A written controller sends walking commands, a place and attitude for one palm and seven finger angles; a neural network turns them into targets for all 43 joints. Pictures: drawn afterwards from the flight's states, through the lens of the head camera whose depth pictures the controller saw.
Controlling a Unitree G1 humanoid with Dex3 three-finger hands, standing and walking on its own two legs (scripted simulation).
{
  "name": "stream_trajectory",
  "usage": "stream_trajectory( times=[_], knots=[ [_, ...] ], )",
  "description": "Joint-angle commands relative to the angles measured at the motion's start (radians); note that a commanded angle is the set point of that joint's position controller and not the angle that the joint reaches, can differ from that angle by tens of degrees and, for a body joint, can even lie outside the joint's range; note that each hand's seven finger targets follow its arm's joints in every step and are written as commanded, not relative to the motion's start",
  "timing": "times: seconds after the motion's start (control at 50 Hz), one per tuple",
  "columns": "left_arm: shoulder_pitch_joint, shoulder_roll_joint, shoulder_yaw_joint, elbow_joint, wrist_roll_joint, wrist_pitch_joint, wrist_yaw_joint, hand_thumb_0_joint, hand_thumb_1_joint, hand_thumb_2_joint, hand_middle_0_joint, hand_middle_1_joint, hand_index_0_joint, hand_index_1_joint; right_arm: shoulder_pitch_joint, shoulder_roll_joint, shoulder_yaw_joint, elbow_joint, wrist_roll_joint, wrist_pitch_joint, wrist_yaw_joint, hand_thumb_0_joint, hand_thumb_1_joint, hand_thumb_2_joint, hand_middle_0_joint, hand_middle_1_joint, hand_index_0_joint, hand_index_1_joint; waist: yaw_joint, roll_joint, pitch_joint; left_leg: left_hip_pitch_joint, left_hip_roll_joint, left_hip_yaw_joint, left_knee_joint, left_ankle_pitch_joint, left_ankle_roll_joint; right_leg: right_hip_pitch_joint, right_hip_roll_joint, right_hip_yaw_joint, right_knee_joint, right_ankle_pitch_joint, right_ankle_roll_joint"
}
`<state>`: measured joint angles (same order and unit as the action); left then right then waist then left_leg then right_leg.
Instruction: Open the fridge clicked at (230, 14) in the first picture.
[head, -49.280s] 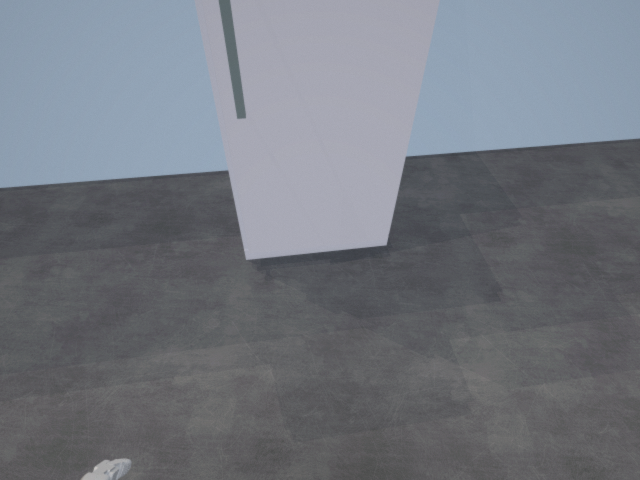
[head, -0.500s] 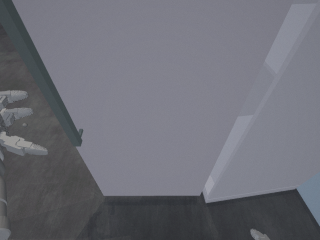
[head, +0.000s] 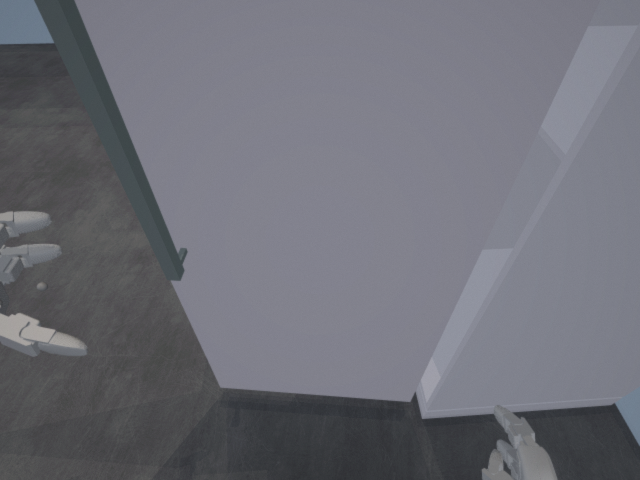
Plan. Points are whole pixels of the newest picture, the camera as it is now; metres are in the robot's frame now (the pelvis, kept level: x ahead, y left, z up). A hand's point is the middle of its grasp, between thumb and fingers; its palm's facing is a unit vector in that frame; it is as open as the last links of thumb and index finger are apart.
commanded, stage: draw the hand back to the body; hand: left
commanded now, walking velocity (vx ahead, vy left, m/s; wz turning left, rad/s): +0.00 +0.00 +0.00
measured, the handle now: (135, 160) +0.44 +0.30 +0.18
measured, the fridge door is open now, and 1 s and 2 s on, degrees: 82 82 82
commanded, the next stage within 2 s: step back with the hand held close in 1.66 s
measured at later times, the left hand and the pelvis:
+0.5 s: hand (38, 297) +0.24 +0.32 +0.16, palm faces +0.20 -0.98 -0.02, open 14.7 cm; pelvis +0.01 +0.01 +0.01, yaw +0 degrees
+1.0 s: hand (44, 303) +0.22 +0.29 +0.17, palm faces +0.49 -0.79 -0.37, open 11.6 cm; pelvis +0.02 +0.00 +0.02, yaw +0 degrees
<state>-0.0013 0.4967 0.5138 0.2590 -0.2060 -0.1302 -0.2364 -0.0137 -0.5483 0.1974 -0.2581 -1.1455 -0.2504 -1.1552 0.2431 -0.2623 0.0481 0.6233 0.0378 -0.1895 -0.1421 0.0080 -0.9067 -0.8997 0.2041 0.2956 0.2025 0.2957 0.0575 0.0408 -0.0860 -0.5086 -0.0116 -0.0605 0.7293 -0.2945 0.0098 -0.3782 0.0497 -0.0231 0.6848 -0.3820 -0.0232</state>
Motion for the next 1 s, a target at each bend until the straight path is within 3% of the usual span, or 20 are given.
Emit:
stream_trajectory(
  times=[0.0,0.06,0.08,0.14,0.18,0.22,0.3,0.36,0.4,0.56,0.58,0.62,0.66,0.68,0.7,0.82,0.86,0.9,0.92,0.98],
  knots=[
    [-0.263,0.326,0.104,-0.232,-0.03,-0.048,-0.003,0.0,-0.55,0.2,-0.25,-1.15,-0.25,-1.15,-0.055,-0.135,-0.056,-0.127,0.001,-0.063,-0.021,0.0,-0.9,-0.9,0.2,0.3,0.2,0.3,-0.015,0.045,-0.114,0.166,-0.012,0.009,-0.103,0.075,0.031,-0.063,-0.01,0.015,-0.137,0.129,0.006],
    [-0.291,0.321,0.096,-0.21,-0.024,-0.043,-0.003,0.0,-0.55,0.2,-0.25,-1.15,-0.25,-1.15,-0.056,-0.134,-0.052,-0.114,0.0,-0.073,-0.028,0.0,-0.9,-0.9,0.2,0.3,0.2,0.3,-0.021,0.034,-0.109,0.174,-0.012,0.001,-0.109,0.056,0.029,-0.082,-0.012,0.012,-0.142,0.104,0.009],
    [-0.319,0.206,0.046,-0.147,-0.217,0.002,-0.119,0.0,-0.55,0.2,-0.25,-1.15,-0.25,-1.15,-0.082,-0.147,-0.041,-0.112,0.034,-0.089,-0.044,0.0,-0.9,-0.9,0.2,0.3,0.2,0.3,-0.063,0.026,-0.135,0.2,-0.007,-0.005,-0.125,0.031,0.024,0.003,-0.025,0.039,-0.179,0.117,0.011],
    [-0.381,0.362,0.145,-0.215,-0.269,0.044,-0.252,0.0,-0.55,0.2,-0.25,-1.15,-0.25,-1.15,-0.098,-0.146,-0.033,-0.118,0.037,-0.119,-0.072,0.0,-0.9,-0.9,0.2,0.3,0.2,0.3,-0.02,0.046,-0.223,0.244,-0.01,-0.011,-0.116,0.12,0.033,0.093,-0.034,0.061,-0.177,0.235,0.017],
    [-0.374,0.366,0.109,-0.261,-0.247,0.076,-0.305,0.0,-0.55,0.2,-0.25,-1.15,-0.25,-1.15,-0.104,-0.135,-0.025,-0.134,0.036,-0.138,-0.068,0.0,-0.9,-0.9,0.2,0.3,0.2,0.3,-0.012,0.114,-0.224,0.301,-0.011,-0.016,-0.133,0.184,0.034,0.078,-0.025,0.038,-0.167,0.296,0.011],
    [-0.274,0.347,0.108,-0.291,-0.22,0.101,-0.274,0.0,-0.55,0.2,-0.25,-1.15,-0.25,-1.15,-0.101,-0.123,-0.021,-0.144,0.027,-0.151,-0.049,0.0,-0.9,-0.9,0.2,0.3,0.2,0.3,0.011,0.152,-0.183,0.299,-0.01,-0.021,-0.143,0.228,0.027,0.07,-0.02,0.013,-0.158,0.314,-0.001],
    [-0.005,0.306,0.175,-0.305,-0.233,0.171,-0.2,0.0,-0.55,0.2,-0.25,-1.15,-0.25,-1.15,-0.094,-0.123,-0.03,-0.179,0.026,-0.153,-0.001,0.0,-0.9,-0.9,0.2,0.3,0.2,0.3,0.049,0.063,-0.114,0.258,-0.004,-0.025,-0.172,0.23,0.017,0.083,-0.011,-0.018,-0.163,0.307,-0.004],
    [0.045,0.235,0.17,-0.353,-0.27,0.221,-0.179,0.0,-0.55,0.2,-0.25,-1.15,-0.25,-1.15,-0.107,-0.124,-0.036,-0.196,0.038,-0.14,0.012,0.0,-0.9,-0.9,0.2,0.3,0.2,0.3,0.039,-0.011,-0.115,0.259,-0.002,-0.016,-0.177,0.216,0.015,0.07,-0.01,-0.028,-0.166,0.306,0.008],
    [0.028,0.226,0.162,-0.408,-0.269,0.231,-0.161,0.0,-0.55,0.2,-0.25,-1.15,-0.25,-1.15,-0.111,-0.126,-0.039,-0.198,0.041,-0.133,0.014,0.0,-0.9,-0.9,0.2,0.3,0.2,0.3,0.031,0.025,-0.109,0.272,-0.002,-0.011,-0.175,0.199,0.013,0.058,-0.008,-0.02,-0.174,0.28,0.008],
    [-0.052,0.202,0.09,-0.588,-0.226,0.17,-0.121,0.0,-0.369,0.287,-0.244,-1.044,-0.244,-1.044,-0.105,-0.119,-0.031,-0.168,0.03,-0.149,-0.016,0.0,-0.9,-0.9,0.2,0.3,0.2,0.3,-0.003,0.074,-0.079,0.314,-0.001,-0.027,-0.2,0.128,0.019,0.025,-0.003,-0.01,-0.198,0.183,0.002],
    [-0.183,0.352,0.132,-0.591,-0.042,0.113,0.078,0.0,-0.332,0.305,-0.242,-1.023,-0.242,-1.023,-0.13,-0.135,-0.029,-0.134,-0.019,-0.14,0.0,0.0,-0.9,-0.9,0.2,0.3,0.2,0.3,0.001,0.104,-0.005,0.263,-0.025,-0.036,-0.218,0.049,0.009,0.0,-0.017,0.029,-0.266,0.096,-0.002],
    [-0.07,0.173,0.023,-0.563,-0.006,0.089,0.207,0.0,-0.26,0.34,-0.24,-0.98,-0.24,-0.98,-0.125,-0.122,-0.031,-0.121,-0.026,-0.138,0.006,0.0,-0.9,-0.9,0.2,0.3,0.2,0.3,-0.024,0.068,0.043,0.243,-0.007,-0.058,-0.256,-0.056,0.002,-0.005,-0.038,0.01,-0.255,0.044,-0.003],
    [0.045,0.114,-0.029,-0.616,0.037,0.067,0.264,0.0,-0.188,0.375,-0.237,-0.938,-0.237,-0.938,-0.131,-0.102,-0.029,-0.122,-0.026,-0.118,0.012,0.0,-0.9,-0.9,0.2,0.3,0.2,0.3,-0.011,0.114,0.008,0.285,0.0,-0.063,-0.285,-0.085,0.007,0.043,-0.044,0.006,-0.25,0.04,-0.007],
    [0.05,0.136,-0.012,-0.652,0.048,0.053,0.288,0.0,-0.151,0.393,-0.236,-0.916,-0.236,-0.916,-0.135,-0.105,-0.029,-0.121,-0.028,-0.112,0.016,0.0,-0.9,-0.9,0.2,0.3,0.2,0.3,-0.005,0.139,-0.028,0.305,-0.001,-0.06,-0.288,-0.068,0.009,0.069,-0.047,0.011,-0.254,0.064,-0.008],
    [0.087,0.135,-0.014,-0.671,0.062,0.041,0.304,0.0,-0.115,0.41,-0.235,-0.895,-0.235,-0.895,-0.136,-0.11,-0.032,-0.116,-0.032,-0.107,0.019,0.0,-0.9,-0.9,0.2,0.3,0.2,0.3,0.002,0.131,-0.069,0.325,0.001,-0.048,-0.285,-0.03,0.012,0.097,-0.045,0.011,-0.26,0.086,-0.007],
    [0.209,0.113,-0.018,-0.689,0.094,0.016,0.361,0.0,0.102,0.515,-0.228,-0.767,-0.228,-0.767,-0.156,-0.092,-0.042,-0.116,-0.035,-0.066,0.021,0.0,-0.9,-0.9,0.2,0.3,0.2,0.3,0.007,-0.027,-0.03,0.328,0.014,-0.011,-0.308,0.079,0.022,0.161,-0.05,0.005,-0.281,0.128,0.003],
    [0.235,0.095,-0.028,-0.698,0.1,0.014,0.359,0.0,0.175,0.55,-0.225,-0.725,-0.225,-0.725,-0.166,-0.083,-0.042,-0.114,-0.032,-0.047,0.023,0.0,-0.9,-0.9,0.2,0.3,0.2,0.3,0.009,-0.01,-0.012,0.349,0.015,0.001,-0.31,0.113,0.023,0.161,-0.051,0.005,-0.288,0.148,0.004],
    [0.23,0.135,0.008,-0.689,0.105,0.015,0.361,0.0,0.248,0.585,-0.223,-0.683,-0.223,-0.683,-0.176,-0.092,-0.044,-0.106,-0.036,-0.036,0.021,0.0,-0.9,-0.9,0.2,0.3,0.2,0.3,0.015,0.001,0.018,0.354,0.01,0.01,-0.312,0.127,0.024,0.158,-0.05,0.01,-0.319,0.166,0.007],
    [0.254,0.09,-0.029,-0.681,0.104,0.018,0.359,0.0,0.284,0.603,-0.221,-0.661,-0.221,-0.661,-0.174,-0.079,-0.043,-0.109,-0.031,-0.029,0.023,0.0,-0.9,-0.9,0.2,0.3,0.2,0.3,0.008,-0.002,0.047,0.345,0.014,0.011,-0.32,0.124,0.024,0.165,-0.055,0.007,-0.312,0.157,0.007],
    [0.243,0.109,-0.018,-0.744,0.113,0.009,0.361,0.0,0.393,0.655,-0.218,-0.598,-0.218,-0.598,-0.18,-0.082,-0.045,-0.116,-0.034,-0.021,0.026,0.0,-0.9,-0.9,0.2,0.3,0.2,0.3,0.017,0.03,0.003,0.392,0.009,0.017,-0.316,0.178,0.027,0.184,-0.054,0.009,-0.316,0.209,0.006]
  ],
)
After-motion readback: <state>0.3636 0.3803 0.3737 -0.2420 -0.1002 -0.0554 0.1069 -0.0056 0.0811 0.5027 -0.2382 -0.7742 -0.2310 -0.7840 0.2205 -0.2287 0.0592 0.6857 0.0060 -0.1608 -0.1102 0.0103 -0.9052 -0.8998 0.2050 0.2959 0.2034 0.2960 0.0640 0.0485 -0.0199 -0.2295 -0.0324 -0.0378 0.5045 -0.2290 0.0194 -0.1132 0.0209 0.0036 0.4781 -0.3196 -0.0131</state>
